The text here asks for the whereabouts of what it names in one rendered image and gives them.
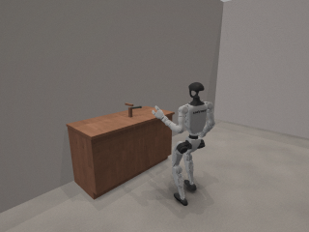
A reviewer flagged robot right forearm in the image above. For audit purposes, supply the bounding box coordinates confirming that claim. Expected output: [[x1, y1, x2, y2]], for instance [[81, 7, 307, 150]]
[[202, 125, 214, 134]]

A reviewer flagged left robot foot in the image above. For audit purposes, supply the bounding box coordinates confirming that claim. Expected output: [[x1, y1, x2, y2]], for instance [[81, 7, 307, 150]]
[[174, 192, 188, 206]]

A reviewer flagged robot left forearm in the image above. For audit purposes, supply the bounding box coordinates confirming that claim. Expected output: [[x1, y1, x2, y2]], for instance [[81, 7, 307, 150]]
[[160, 115, 181, 132]]

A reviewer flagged tap lever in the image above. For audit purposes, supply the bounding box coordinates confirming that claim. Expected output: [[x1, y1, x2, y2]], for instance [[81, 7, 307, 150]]
[[131, 105, 142, 109]]

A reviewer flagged robot right upper arm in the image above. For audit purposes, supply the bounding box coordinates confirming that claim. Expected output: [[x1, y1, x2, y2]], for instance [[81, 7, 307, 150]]
[[204, 101, 215, 127]]

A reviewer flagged right robot hand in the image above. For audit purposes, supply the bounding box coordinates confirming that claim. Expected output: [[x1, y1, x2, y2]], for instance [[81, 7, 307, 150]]
[[198, 131, 206, 138]]

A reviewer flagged robot right thigh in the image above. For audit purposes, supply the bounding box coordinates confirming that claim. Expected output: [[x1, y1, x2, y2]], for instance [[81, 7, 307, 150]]
[[183, 137, 206, 161]]

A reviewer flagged left robot hand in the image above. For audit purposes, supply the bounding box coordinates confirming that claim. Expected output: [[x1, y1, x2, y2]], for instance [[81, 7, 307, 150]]
[[152, 106, 164, 119]]

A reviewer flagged robot left upper arm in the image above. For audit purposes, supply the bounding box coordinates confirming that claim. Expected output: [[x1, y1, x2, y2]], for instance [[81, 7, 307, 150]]
[[177, 104, 189, 133]]

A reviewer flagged counter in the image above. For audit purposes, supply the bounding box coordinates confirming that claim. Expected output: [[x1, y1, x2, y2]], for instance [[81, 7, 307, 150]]
[[66, 102, 175, 200]]

